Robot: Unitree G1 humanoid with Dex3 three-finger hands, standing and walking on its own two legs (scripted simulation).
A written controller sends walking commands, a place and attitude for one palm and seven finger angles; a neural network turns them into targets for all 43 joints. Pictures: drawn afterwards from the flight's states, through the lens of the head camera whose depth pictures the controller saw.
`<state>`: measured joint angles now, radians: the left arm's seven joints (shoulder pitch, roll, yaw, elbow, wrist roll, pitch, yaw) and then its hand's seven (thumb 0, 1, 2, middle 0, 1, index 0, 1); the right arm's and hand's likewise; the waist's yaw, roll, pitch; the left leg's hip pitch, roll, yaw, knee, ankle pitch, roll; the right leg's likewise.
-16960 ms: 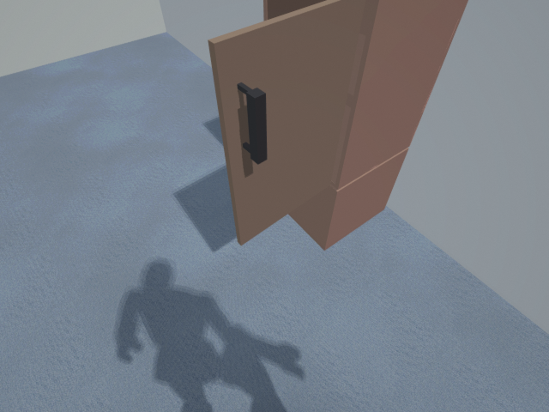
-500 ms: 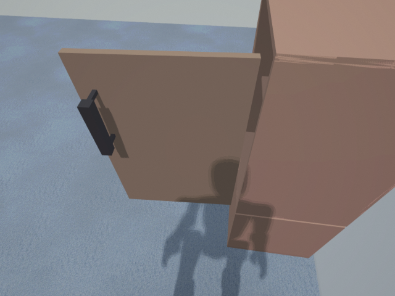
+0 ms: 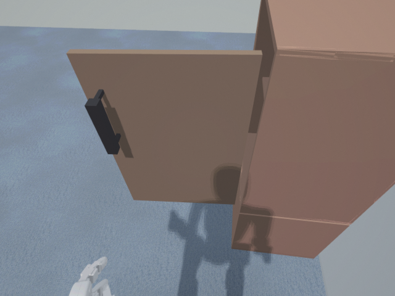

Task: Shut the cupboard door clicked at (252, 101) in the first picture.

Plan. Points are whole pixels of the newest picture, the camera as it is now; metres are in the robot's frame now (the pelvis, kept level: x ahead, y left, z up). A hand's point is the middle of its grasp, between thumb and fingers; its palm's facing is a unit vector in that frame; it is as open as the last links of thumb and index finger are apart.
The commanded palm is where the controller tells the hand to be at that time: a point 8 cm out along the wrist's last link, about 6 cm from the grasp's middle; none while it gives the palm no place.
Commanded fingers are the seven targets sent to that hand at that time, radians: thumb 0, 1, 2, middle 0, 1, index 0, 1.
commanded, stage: raise the hand and make a fist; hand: left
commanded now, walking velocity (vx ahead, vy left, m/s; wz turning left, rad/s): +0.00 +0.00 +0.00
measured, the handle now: (107, 122) +0.47 +0.25 +0.09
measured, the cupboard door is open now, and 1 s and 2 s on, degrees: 94 94 94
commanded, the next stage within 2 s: bring the fist close to the handle in 1.80 s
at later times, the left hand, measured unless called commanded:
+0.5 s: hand (99, 283) +0.14 +0.18 +0.02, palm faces +0.04 -1.00 -0.04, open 5.2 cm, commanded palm +0.12 +0.24 +0.00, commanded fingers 0.00 0.90 0.90 -0.77 -0.92 -0.77 -0.92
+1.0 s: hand (99, 254) +0.19 +0.20 +0.03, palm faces -0.06 -1.00 -0.05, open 3.2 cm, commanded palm +0.16 +0.26 +0.05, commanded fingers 0.00 0.90 0.90 -1.23 -1.42 -1.23 -1.42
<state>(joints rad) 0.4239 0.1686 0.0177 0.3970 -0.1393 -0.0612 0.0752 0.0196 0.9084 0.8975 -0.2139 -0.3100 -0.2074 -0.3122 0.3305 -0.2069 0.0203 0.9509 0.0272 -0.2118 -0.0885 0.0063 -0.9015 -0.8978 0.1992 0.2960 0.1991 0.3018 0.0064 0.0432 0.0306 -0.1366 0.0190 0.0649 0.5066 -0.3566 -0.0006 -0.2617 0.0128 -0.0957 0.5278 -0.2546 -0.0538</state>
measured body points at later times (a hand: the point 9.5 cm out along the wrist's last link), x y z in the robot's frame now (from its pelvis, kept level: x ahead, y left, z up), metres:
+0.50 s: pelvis -0.06 +0.02 -0.08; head -0.01 +0.03 +0.37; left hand +0.13 +0.24 +0.02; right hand +0.18 -0.17 -0.13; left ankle -0.05 +0.11 -0.73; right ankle +0.02 -0.08 -0.73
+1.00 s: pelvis -0.02 +0.03 -0.04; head +0.03 +0.03 +0.41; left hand +0.18 +0.25 +0.03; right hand +0.18 -0.21 -0.10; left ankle -0.05 +0.11 -0.73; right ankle +0.02 -0.08 -0.73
